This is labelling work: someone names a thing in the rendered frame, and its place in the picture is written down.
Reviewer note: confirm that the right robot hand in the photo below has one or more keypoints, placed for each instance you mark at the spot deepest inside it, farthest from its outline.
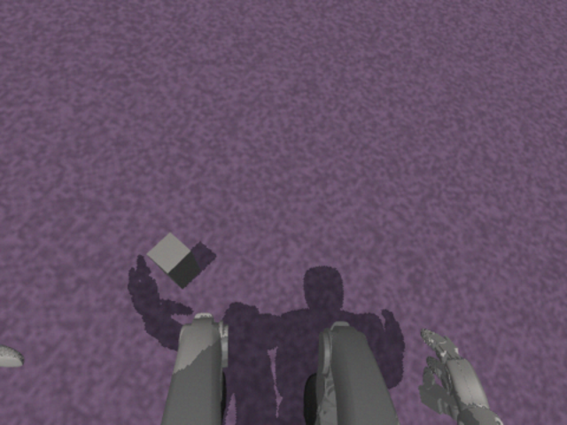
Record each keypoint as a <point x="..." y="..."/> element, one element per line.
<point x="457" y="375"/>

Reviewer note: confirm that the carton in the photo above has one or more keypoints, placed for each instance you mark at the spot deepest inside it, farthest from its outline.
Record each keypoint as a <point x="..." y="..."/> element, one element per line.
<point x="175" y="260"/>

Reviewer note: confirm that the left robot hand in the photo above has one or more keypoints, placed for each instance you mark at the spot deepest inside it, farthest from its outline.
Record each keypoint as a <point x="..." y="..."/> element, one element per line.
<point x="10" y="357"/>

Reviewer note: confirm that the right robot arm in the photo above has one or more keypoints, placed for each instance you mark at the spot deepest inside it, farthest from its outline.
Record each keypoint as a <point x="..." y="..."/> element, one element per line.
<point x="478" y="416"/>

